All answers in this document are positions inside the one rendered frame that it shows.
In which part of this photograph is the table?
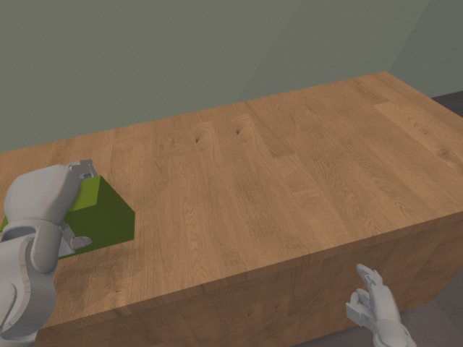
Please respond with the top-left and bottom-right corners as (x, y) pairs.
(0, 71), (463, 347)

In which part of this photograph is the robot left forearm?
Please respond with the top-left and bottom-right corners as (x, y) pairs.
(0, 219), (62, 347)

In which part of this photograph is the robot right forearm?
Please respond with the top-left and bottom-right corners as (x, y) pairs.
(373, 319), (417, 347)

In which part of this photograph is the left robot hand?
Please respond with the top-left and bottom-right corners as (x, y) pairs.
(4, 159), (98, 257)

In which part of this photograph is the right robot hand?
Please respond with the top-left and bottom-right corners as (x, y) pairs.
(346, 264), (401, 331)

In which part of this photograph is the sponge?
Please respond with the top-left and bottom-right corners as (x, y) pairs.
(0, 175), (135, 260)

